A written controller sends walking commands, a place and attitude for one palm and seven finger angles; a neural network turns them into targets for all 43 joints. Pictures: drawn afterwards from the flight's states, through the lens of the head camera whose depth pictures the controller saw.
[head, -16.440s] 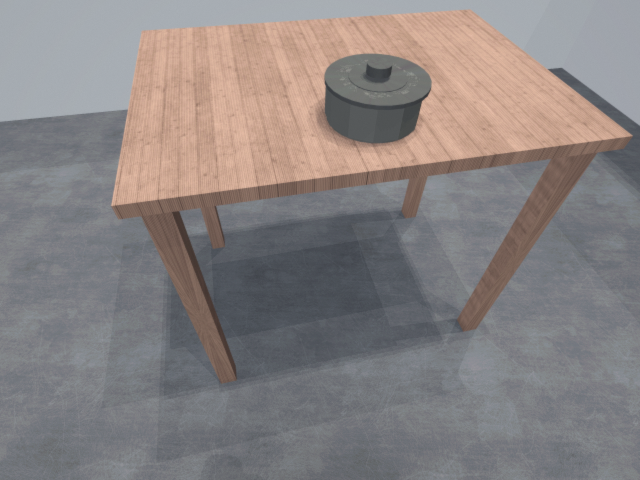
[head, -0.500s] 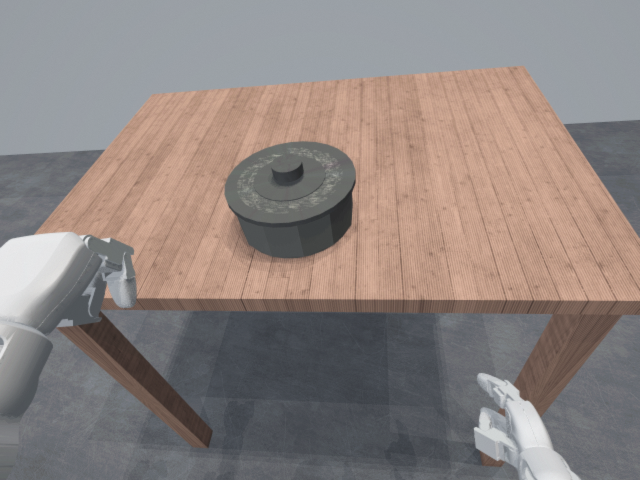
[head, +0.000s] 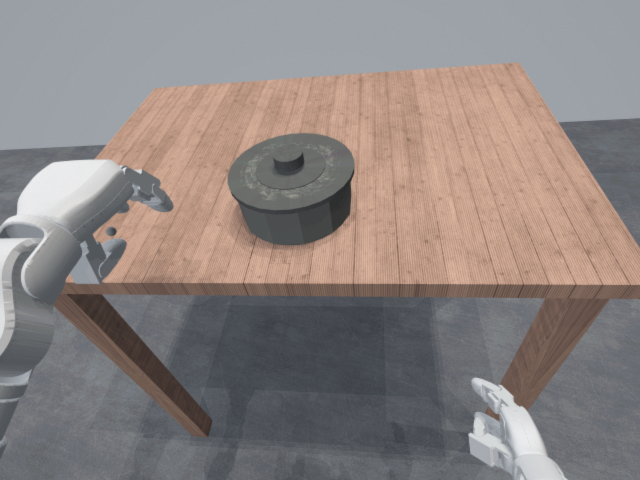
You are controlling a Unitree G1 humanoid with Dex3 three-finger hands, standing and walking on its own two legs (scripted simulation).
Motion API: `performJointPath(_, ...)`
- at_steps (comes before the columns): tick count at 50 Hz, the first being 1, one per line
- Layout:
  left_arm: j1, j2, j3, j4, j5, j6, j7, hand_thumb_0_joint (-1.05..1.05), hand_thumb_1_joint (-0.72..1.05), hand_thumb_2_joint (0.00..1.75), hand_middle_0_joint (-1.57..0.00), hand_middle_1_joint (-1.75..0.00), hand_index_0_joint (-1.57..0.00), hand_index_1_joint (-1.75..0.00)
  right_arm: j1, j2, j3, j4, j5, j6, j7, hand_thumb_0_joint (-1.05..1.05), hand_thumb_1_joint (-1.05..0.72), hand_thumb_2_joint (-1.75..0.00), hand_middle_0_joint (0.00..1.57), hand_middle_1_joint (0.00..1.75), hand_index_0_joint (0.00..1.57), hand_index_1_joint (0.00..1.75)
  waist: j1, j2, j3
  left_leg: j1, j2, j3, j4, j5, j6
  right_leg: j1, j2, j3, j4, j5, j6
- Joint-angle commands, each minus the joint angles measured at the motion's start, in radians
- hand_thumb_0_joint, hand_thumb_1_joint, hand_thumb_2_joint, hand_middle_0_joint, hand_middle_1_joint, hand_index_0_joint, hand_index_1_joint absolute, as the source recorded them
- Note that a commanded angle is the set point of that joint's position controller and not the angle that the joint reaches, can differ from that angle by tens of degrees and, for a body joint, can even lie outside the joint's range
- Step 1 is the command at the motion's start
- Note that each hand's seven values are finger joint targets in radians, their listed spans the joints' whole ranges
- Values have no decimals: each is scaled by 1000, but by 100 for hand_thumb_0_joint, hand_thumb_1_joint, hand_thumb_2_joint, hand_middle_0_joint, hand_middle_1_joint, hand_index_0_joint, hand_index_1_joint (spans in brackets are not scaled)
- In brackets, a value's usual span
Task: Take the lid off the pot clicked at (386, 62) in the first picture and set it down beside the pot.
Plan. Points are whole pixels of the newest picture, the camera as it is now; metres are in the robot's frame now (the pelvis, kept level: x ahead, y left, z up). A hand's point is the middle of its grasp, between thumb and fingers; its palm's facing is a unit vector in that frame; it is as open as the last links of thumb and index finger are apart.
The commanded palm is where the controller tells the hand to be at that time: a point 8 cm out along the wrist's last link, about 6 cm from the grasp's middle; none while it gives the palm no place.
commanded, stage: reach forward and open the fingers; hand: left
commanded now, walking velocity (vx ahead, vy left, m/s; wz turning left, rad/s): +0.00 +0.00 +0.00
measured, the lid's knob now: (288, 157) +0.52 +0.11 +0.15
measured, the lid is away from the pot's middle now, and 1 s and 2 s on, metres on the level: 0.00 0.00 0.00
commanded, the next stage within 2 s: move the open hand above the knob in 0.30 s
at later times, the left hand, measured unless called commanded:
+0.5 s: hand (146, 208) +0.33 +0.22 +0.22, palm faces -0.03 +0.03 -1.00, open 9.7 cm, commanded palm +0.29 +0.23 +0.29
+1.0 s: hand (194, 177) +0.38 +0.19 +0.22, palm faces -0.03 -0.08 -1.00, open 9.7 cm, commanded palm +0.35 +0.19 +0.29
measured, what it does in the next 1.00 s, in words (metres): stands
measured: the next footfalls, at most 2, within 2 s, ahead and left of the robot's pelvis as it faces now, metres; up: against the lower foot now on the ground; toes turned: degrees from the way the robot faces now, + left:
none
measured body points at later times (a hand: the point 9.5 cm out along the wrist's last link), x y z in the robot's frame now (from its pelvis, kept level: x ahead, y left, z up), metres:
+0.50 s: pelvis +0.00 +0.00 +0.00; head +0.00 -0.06 +0.44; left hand +0.32 +0.22 +0.27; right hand +0.22 -0.22 -0.09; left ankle +0.04 +0.08 -0.74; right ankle +0.02 -0.11 -0.74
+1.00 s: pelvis +0.01 +0.00 +0.00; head +0.01 -0.06 +0.44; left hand +0.37 +0.19 +0.28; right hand +0.22 -0.22 -0.10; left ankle +0.04 +0.08 -0.74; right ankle +0.02 -0.11 -0.74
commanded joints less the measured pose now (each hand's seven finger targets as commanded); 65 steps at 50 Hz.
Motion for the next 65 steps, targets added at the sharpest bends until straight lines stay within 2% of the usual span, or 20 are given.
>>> performJointPath(1, -218, 185, 113, -148, -3, 1, 9, 0, -37, 174, -91, -8, -91, -8, -185, -87, -44, -199, 1, -61, 5, 0, -90, -90, 20, 30, 20, 30, 1, -109, -228, 91, 29, -33, -69, 78, -10, 33, 8, 7, -77, 39, 1)
performJointPath(6, -484, 346, 191, -67, 56, -3, 21, 0, -37, 174, -90, -8, -90, -8, -174, -102, -42, -173, -2, -67, -19, 0, -90, -90, 20, 30, 20, 30, -10, -85, -186, 66, 31, -45, -90, -3, -6, 6, 8, 16, -85, -65, -5)
performJointPath(8, -495, 381, 231, -95, 53, -5, 29, 0, -37, 174, -90, -8, -90, -8, -184, -102, -44, -187, 2, -82, -17, 0, -90, -90, 20, 30, 20, 30, -1, -14, -262, 116, 25, -51, -55, 62, -5, 40, 13, 40, -60, -7, -22)
performJointPath(9, -529, 373, 217, -99, 51, -6, 24, 0, -36, 173, -90, -8, -90, -8, -179, -89, -41, -180, -5, -78, -15, 0, -90, -90, 20, 30, 20, 30, 12, -21, -318, 106, 22, -51, -68, 83, -8, 84, -3, 39, -55, 15, -19)
performJointPath(14, -372, 155, 60, 25, 12, 23, -18, 0, -36, 171, -90, -8, -90, -8, -164, -92, -44, -180, 11, -61, 9, 0, -90, -90, 20, 30, 20, 30, -14, -120, -221, 78, 27, -28, -57, 65, -13, 14, -2, 17, -65, 40, -8)
performJointPath(17, -463, 182, 43, -1, 44, 22, -20, 0, -36, 171, -90, -8, -90, -8, -182, -99, -43, -191, 15, -55, 3, 0, -90, -90, 20, 30, 20, 30, -24, -116, -155, 52, 29, -24, -77, -18, -6, -34, 0, 10, -76, -48, -4)
performJointPath(20, -568, 320, 142, -79, 72, 12, -13, 0, -36, 171, -89, -8, -89, -8, -185, -95, -44, -197, 7, -62, -5, 0, -90, -90, 20, 30, 20, 30, -7, -70, -272, 95, 23, -31, -63, 48, 1, 34, -3, 29, -53, -5, -15)
performJointPath(23, -656, 349, 170, -98, 54, 11, 1, 0, -36, 171, -89, -8, -89, -8, -185, -96, -43, -194, 5, -81, -10, 0, -90, -90, 20, 30, 20, 30, -18, -12, -328, 151, 18, -51, -32, 115, 0, 50, 8, 38, -31, 61, -24)
performJointPath(30, -520, 84, -38, 89, 46, 59, -36, 0, -36, 171, -89, -8, -89, -8, -171, -90, -43, -182, 18, -38, 18, 0, -90, -90, 20, 30, 20, 30, -25, -156, -199, 76, 24, -25, -57, 59, -9, -15, 0, 4, -51, 42, -13)
performJointPath(33, -589, 45, -84, -25, 39, 54, -25, 0, -36, 171, -89, -8, -89, -8, -206, -84, -41, -213, 26, -48, 24, 0, -90, -90, 20, 30, 20, 30, -48, -114, -236, 125, 23, -33, -33, 59, -1, -31, 8, 14, -35, 37, -20)
performJointPath(38, -874, 394, 165, 4, 102, 62, 21, 0, -36, 171, -89, -8, -89, -8, -167, -104, -37, -157, 1, -50, -7, 0, -90, -90, 20, 30, 20, 30, -29, -65, -345, 135, 16, -42, -33, 122, 1, 67, 9, 39, -26, 79, -28)
performJointPath(44, -596, 2, -104, 207, 62, 104, -27, 0, -36, 171, -89, -8, -89, -8, -165, -78, -39, -166, 14, -21, 31, 0, -90, -90, 20, 30, 20, 30, -24, -144, -283, 98, 16, -15, -36, 169, -13, 40, -5, 14, -25, 157, -23)
performJointPath(46, -551, -50, -154, 133, 54, 114, -39, 0, -36, 171, -89, -8, -89, -8, -188, -83, -44, -192, 22, -5, 43, 0, -90, -90, 20, 30, 20, 30, -34, -168, -255, 92, 18, -2, -35, 133, -7, 16, -4, 8, -31, 144, -17)
performJointPath(49, -736, 36, -128, 41, 85, 112, -31, 0, -36, 171, -89, -8, -89, -8, -193, -83, -34, -203, 23, -1, 36, 0, -90, -90, 20, 30, 20, 30, -52, -179, -289, 96, 15, -4, -32, 116, 4, 32, -2, 18, -28, 124, -14)
performJointPath(53, -1100, 369, 100, 4, 121, 95, 29, 0, -36, 171, -89, -8, -89, -8, -164, -102, -37, -157, 7, -39, -7, 0, -90, -90, 20, 30, 20, 30, -48, -35, -394, 161, 13, -41, -29, 160, 7, 90, 8, 46, -14, 136, -29)
performJointPath(54, -1163, 336, 61, 4, 140, 94, 33, 0, -36, 171, -89, -8, -89, -8, -153, -73, -28, -156, 3, -54, -10, 0, -90, -90, 20, 30, 20, 30, -36, -19, -469, 175, 7, -46, -41, 213, 4, 139, 8, 47, -2, 174, -28)
performJointPath(59, -772, -81, -201, 418, 95, 150, -6, 0, -36, 171, -89, -8, -89, -8, -116, -83, -39, -119, 18, -9, 26, 0, -90, -90, 20, 30, 20, 30, -56, -173, -240, 88, 21, -19, -53, 141, -15, -13, 5, -1, -29, 130, -25)
performJointPath(62, -765, -219, -337, 311, 93, 159, -23, 0, -36, 171, -89, -8, -89, -8, -172, -82, -41, -171, 30, 13, 45, 0, -90, -90, 20, 30, 20, 30, -75, -178, -224, 86, 17, -3, -53, 62, -6, -45, 2, -7, -35, 74, -19)
performJointPath(63, -797, -209, -325, 276, 82, 152, -14, 0, -36, 171, -89, -8, -89, -8, -167, -84, -47, -183, 37, 12, 47, 0, -90, -90, 20, 30, 20, 30, -89, -175, -251, 110, 19, -12, -34, 73, 1, -48, 6, -1, -30, 78, -24)
performJointPath(65, -1072, -21, -225, 152, 133, 142, 4, 0, -36, 171, -89, -8, -89, -8, -180, -81, -42, -175, 26, 5, 31, 0, -90, -90, 20, 30, 20, 30, -85, -145, -345, 140, 17, -14, -45, 91, 9, 20, 4, 15, -21, 92, -24)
